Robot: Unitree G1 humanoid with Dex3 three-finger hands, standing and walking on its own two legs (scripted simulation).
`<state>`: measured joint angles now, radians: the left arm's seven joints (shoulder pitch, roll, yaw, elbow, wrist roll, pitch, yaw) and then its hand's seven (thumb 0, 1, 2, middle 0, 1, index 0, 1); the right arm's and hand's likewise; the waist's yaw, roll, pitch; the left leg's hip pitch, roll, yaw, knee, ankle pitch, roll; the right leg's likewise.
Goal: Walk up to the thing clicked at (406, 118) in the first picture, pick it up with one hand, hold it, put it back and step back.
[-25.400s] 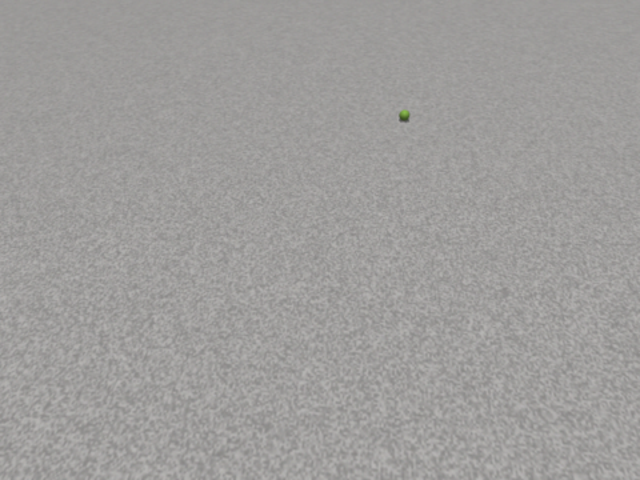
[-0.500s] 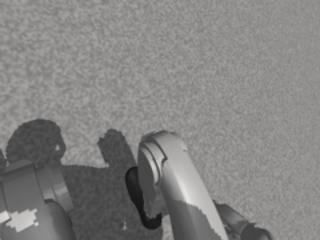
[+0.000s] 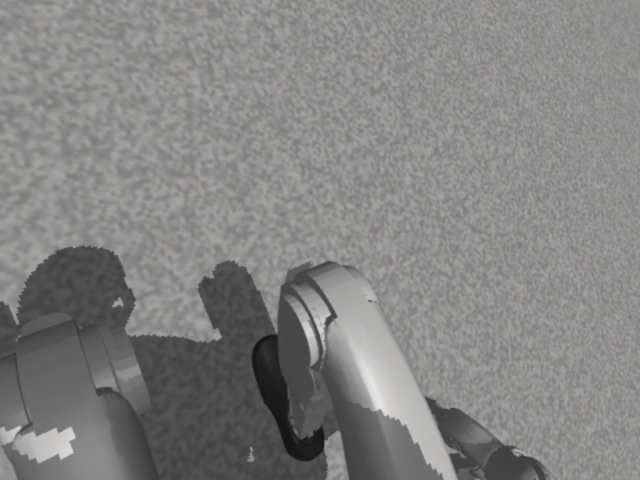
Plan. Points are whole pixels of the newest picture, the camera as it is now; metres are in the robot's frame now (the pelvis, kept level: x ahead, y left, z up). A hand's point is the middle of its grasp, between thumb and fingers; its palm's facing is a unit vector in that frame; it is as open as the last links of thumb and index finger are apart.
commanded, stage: close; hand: left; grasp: from above
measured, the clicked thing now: out of the picture +0.40 +0.36 -0.27
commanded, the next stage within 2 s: settle in 0.54 s
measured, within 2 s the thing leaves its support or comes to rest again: leaves its support in 0.86 s
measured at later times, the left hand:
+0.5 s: hand out of the picture +0.39 +0.36 -0.25, palm faces -0.42 -0.20 -0.88, open 7.0 cm
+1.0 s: hand out of the picture +0.39 +0.37 -0.22, palm faces -0.36 -0.17 -0.92, open 6.4 cm
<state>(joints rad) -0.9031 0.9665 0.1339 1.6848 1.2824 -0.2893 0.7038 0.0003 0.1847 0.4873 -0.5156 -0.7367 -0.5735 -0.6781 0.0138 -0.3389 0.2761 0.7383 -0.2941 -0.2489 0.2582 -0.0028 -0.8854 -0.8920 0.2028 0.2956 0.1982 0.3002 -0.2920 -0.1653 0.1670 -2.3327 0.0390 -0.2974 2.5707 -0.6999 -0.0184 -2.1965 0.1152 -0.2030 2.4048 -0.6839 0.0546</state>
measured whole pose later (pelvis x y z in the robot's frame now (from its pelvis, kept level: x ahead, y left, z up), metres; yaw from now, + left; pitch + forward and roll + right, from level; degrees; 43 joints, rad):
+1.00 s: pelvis +0.01 +0.00 +0.00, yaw +1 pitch +27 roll -13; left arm -0.84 0.89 0.17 1.50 1.24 -0.24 0.59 -0.07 0.39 0.28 -0.73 -0.44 -1.01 -0.43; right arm 0.06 -0.33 0.20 0.74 -0.25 -0.23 0.27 0.00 -0.90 -0.89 0.20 0.30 0.20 0.30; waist -0.25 -0.11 0.08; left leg -2.35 0.03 -0.27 2.55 -0.70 -0.03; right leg -2.22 0.10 -0.19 2.41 -0.71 0.04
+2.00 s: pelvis -0.01 -0.01 +0.07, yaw +9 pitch +33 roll -8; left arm -0.74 0.68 0.07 1.11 1.14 -0.16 0.20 -0.06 0.36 0.34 -0.74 -0.44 -1.03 -0.46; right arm 0.17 -0.28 0.01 0.71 -0.07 -0.01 0.13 0.00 -0.92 -0.90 0.20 0.30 0.20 0.30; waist -0.14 0.03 -0.11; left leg -2.23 0.02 -0.13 2.26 -0.63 0.00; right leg -2.12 0.04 -0.08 2.21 -0.68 0.03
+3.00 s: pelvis +0.03 +0.00 +0.38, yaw +14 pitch +16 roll -2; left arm -0.32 0.44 -0.15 0.78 1.01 -0.02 0.12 0.01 0.32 0.41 -0.65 -0.65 -0.94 -0.69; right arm 0.24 -0.25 -0.03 0.72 0.04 -0.03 -0.05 0.00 -0.92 -0.90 0.20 0.30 0.20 0.30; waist -0.05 0.05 -0.14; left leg -1.02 0.04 -0.03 1.19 -0.46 0.00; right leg -0.96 0.03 0.00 1.16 -0.48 0.01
